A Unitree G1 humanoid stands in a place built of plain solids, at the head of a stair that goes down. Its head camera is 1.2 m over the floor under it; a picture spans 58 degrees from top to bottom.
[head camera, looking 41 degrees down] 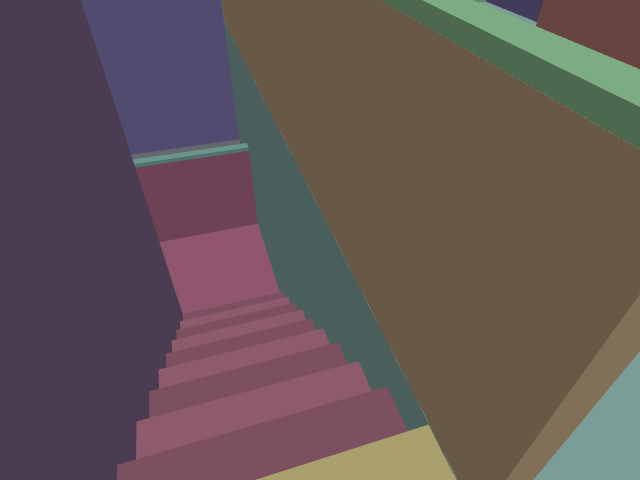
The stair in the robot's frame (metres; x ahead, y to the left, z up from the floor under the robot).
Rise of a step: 0.20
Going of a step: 0.25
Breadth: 0.90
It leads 17 degrees to the left of straight ahead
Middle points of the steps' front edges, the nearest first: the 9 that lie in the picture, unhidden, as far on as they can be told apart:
0.69 0.19 -0.20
0.92 0.27 -0.40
1.16 0.34 -0.59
1.39 0.41 -0.79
1.63 0.48 -0.99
1.87 0.56 -1.19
2.10 0.63 -1.39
2.34 0.70 -1.59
2.58 0.77 -1.78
